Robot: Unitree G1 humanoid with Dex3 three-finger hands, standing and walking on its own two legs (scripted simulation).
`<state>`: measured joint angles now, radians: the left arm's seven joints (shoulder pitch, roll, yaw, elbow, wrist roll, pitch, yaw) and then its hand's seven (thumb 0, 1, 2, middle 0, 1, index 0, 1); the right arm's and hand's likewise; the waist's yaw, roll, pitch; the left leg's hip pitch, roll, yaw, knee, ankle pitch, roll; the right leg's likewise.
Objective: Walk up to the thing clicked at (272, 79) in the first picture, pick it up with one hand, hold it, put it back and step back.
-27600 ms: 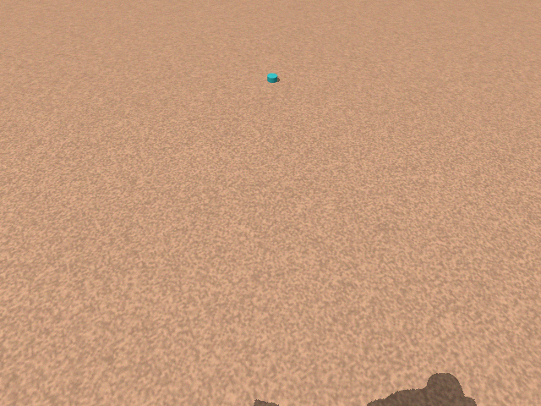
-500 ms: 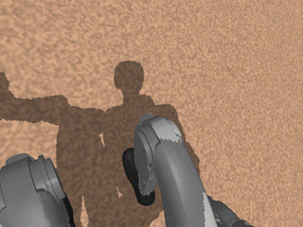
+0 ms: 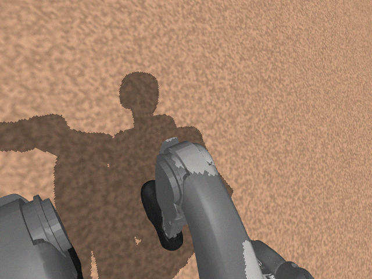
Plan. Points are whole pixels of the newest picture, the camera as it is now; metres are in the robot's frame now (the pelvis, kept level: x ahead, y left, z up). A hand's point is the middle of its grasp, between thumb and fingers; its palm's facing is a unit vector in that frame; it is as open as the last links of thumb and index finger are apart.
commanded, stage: rest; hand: left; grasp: from above
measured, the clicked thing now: out of the picture +0.46 +0.31 -0.27
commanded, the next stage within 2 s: open in 0.46 s
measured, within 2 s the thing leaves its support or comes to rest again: rests again in 0.06 s
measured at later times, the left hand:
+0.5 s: hand out of the picture +0.44 +0.31 -0.25, palm faces -0.44 -0.15 -0.89, open 9.4 cm
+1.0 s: hand out of the picture +0.45 +0.31 -0.25, palm faces -0.42 -0.15 -0.89, open 12.4 cm
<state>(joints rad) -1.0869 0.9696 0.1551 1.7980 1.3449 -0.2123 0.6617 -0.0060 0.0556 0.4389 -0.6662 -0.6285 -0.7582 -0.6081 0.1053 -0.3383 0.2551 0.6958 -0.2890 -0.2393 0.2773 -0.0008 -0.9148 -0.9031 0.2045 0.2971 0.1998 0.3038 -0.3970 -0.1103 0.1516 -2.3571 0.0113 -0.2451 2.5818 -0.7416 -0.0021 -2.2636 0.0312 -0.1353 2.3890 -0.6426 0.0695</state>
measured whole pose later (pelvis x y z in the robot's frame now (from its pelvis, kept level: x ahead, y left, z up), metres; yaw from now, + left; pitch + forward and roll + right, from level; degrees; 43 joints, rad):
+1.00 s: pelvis -0.01 +0.00 +0.01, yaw -2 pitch +26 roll -16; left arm -1.10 1.04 0.10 1.81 1.29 -0.22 0.68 0.00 -0.25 0.79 -0.31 -0.88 -0.32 -0.86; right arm 0.08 -0.37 0.33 0.66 -0.29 -0.29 0.29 0.00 -0.91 -0.90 0.20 0.30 0.20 0.30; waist -0.41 -0.16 0.21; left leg -2.33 0.02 -0.28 2.58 -0.74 0.00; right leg -2.22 0.04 -0.17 2.36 -0.62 0.08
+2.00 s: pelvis +0.00 +0.00 +0.02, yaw +0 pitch +31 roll -15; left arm -0.96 0.88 0.11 1.43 1.23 -0.12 0.56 0.00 -0.53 1.01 -0.09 -1.01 -0.08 -1.02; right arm 0.18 -0.34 0.21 0.69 -0.23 -0.23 0.32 0.00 -0.91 -0.91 0.20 0.30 0.20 0.30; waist -0.33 -0.04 0.04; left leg -2.34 0.01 -0.25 2.52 -0.74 -0.01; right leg -2.25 0.02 -0.15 2.32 -0.65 0.05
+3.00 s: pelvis +0.00 +0.00 +0.10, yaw +8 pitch +36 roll -7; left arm -0.66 0.59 0.06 0.93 0.81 0.01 0.15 0.00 0.26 0.96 -0.23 -0.58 -0.21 -0.59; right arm 0.19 -0.29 0.00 0.67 -0.06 -0.02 0.14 0.00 -0.90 -0.90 0.21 0.30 0.20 0.30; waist -0.14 0.08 -0.16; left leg -2.14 0.02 -0.10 2.22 -0.71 0.01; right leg -2.10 -0.01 -0.04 2.13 -0.67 0.05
